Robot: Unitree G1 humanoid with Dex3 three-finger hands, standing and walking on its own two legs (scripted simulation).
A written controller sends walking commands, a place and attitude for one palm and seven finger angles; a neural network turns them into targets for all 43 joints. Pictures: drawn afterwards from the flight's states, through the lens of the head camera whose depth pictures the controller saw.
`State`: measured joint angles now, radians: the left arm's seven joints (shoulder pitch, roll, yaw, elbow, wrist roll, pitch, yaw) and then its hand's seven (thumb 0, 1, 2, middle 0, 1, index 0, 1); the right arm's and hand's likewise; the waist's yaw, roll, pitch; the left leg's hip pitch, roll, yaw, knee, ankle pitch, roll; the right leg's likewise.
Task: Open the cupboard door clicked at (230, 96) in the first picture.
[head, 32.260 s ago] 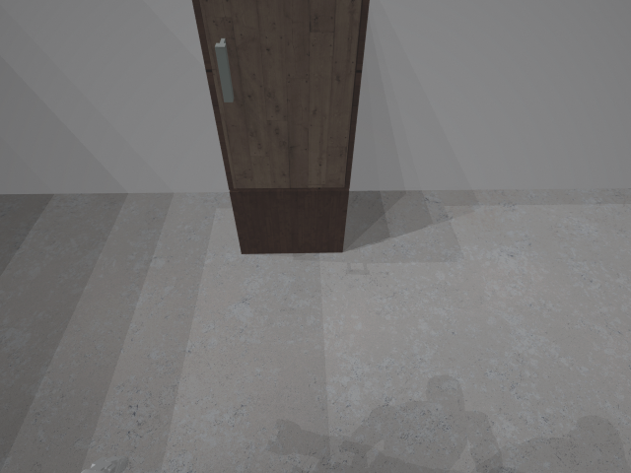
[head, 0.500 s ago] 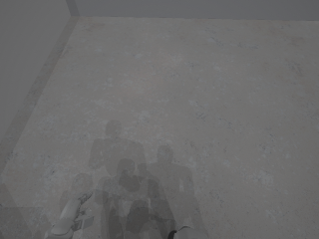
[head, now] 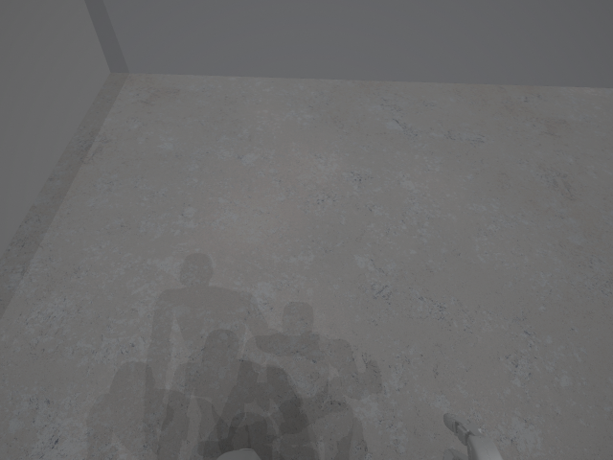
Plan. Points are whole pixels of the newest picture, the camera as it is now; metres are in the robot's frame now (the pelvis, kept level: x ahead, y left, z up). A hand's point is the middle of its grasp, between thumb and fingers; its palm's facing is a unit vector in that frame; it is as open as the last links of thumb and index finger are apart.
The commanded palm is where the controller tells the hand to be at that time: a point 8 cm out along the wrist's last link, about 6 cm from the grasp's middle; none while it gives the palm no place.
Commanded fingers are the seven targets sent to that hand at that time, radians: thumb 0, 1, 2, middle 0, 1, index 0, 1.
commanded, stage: walk to a spot facing it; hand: left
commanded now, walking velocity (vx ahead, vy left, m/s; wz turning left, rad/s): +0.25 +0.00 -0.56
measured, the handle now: out of the picture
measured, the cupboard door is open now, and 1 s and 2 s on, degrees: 45 45 45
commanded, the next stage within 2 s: turn to face it in 0.14 s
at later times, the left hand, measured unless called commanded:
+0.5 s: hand (250, 335) +0.33 +0.13 -0.15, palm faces -0.10 -0.98 -0.19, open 7.3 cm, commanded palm none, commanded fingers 0.00 0.90 0.90 -0.20 -0.30 -0.20 -0.30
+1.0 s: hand (221, 354) +0.29 +0.17 -0.14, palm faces +0.29 -0.91 -0.31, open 7.4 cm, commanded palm none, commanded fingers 0.00 0.90 0.90 -0.20 -0.30 -0.20 -0.30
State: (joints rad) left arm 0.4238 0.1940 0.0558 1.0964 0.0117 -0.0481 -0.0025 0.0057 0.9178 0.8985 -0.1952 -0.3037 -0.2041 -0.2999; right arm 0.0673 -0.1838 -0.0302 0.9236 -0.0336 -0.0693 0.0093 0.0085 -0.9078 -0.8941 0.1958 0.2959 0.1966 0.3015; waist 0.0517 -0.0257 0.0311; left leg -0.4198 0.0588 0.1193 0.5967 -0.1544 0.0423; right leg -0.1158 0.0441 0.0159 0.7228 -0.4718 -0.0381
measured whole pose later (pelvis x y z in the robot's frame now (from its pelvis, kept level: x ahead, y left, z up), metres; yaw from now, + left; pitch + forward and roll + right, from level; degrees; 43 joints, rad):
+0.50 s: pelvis +0.18 -0.03 +0.00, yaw -2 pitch +1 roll -1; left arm 0.06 0.18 0.04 0.96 0.03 -0.04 0.00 0.01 0.91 0.90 -0.19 -0.30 -0.20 -0.30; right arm 0.40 -0.17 -0.03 1.11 0.00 0.02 -0.02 0.01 -0.91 -0.89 0.19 0.30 0.19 0.30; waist -0.08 0.00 0.06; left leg -0.30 0.09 0.09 0.94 -0.60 -0.04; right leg -0.36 -0.09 -0.17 0.59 -0.23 0.00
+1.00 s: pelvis +0.24 -0.07 +0.00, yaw +16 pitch +2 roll +1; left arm 0.15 0.23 0.08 0.91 0.02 0.01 0.02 0.01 0.91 0.90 -0.19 -0.30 -0.20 -0.30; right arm 0.23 -0.24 -0.07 0.95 -0.01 0.05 -0.01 0.01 -0.90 -0.89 0.20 0.30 0.20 0.30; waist -0.02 0.02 0.04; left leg -0.36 0.01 -0.06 0.67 -0.38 -0.04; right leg -0.33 -0.04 -0.06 0.59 -0.30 0.02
